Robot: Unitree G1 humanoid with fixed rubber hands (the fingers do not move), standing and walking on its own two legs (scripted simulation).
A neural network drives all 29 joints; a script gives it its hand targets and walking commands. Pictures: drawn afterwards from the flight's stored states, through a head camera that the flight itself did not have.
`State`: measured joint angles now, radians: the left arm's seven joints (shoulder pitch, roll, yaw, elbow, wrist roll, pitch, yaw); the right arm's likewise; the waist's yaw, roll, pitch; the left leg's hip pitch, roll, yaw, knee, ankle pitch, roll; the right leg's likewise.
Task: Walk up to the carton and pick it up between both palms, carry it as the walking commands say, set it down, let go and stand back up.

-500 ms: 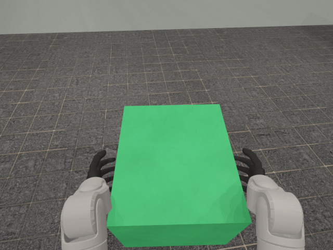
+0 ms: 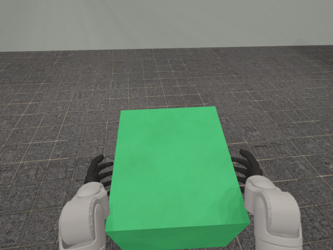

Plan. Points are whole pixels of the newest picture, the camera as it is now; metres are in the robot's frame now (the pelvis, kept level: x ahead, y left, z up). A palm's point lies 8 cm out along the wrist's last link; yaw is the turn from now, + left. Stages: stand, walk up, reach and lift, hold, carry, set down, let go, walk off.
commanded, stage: carry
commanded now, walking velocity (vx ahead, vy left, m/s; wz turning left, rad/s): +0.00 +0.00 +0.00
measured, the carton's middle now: (171, 176) +0.31 +0.01 +0.03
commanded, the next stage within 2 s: none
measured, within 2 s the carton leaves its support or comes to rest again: neither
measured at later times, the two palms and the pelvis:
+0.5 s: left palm (97, 184) +0.25 +0.17 +0.09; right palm (250, 181) +0.25 -0.16 +0.11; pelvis +0.01 +0.00 +0.00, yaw +0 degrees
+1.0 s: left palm (96, 184) +0.25 +0.17 +0.09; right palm (250, 181) +0.25 -0.16 +0.11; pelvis +0.01 +0.00 +0.00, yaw +0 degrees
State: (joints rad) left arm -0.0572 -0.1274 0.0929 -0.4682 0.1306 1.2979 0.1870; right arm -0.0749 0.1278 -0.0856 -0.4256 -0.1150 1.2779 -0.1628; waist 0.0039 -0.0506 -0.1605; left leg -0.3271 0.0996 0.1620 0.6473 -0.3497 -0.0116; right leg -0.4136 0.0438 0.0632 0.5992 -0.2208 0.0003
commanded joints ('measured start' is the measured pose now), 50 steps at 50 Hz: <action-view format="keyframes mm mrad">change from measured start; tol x4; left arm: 1 -562 -912 -676 -96 -429 -39 -245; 10 -551 -965 -718 -175 -454 -75 -251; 28 -490 -919 -671 -87 -408 -65 -255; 50 -513 -917 -679 -96 -407 -71 -255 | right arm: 1 -505 894 631 -131 393 -35 247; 9 -527 945 679 -221 433 -68 253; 26 -463 910 646 -129 397 -56 253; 32 -502 900 653 -142 403 -60 254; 48 -457 895 644 -119 385 -64 249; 50 -502 904 654 -142 397 -66 249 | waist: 1 3 53 -101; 4 4 109 -160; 6 -1 32 -210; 11 -3 73 -246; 31 -6 71 -147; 50 -4 79 -155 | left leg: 1 92 49 -99 -138 -86 26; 12 169 54 -80 -44 211 29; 19 158 70 -90 -69 223 36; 25 110 27 -84 -71 42 34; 35 114 45 -99 -91 103 34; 36 101 36 -96 -95 50 34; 39 121 38 -102 -96 86 40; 44 85 24 -104 -90 25 38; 47 117 38 -112 -102 114 39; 50 101 48 -125 -122 58 43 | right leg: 1 1 -99 131 -165 -15 -41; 6 100 -105 118 -98 271 -48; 12 116 -103 95 -51 377 -53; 20 106 -94 74 -55 293 -53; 25 76 -117 132 -111 222 -59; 33 62 -100 100 -85 208 -52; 35 92 -103 103 -94 255 -49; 42 68 -96 98 -100 179 -45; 46 76 -104 105 -85 255 -54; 50 71 -89 91 -89 172 -53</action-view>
